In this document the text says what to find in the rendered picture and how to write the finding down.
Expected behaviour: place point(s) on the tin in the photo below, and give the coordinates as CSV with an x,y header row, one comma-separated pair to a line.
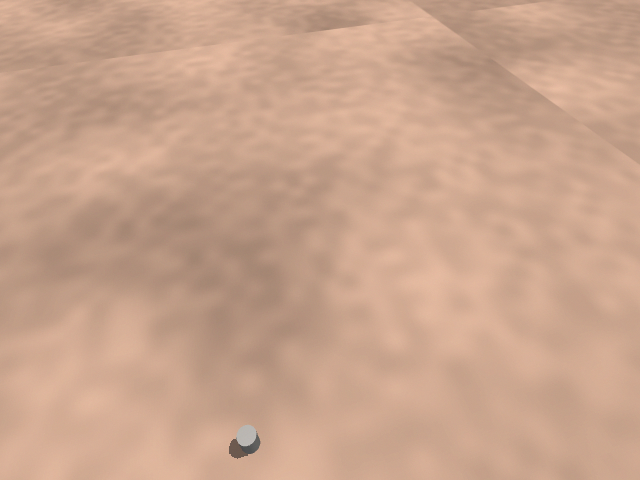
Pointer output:
x,y
248,439

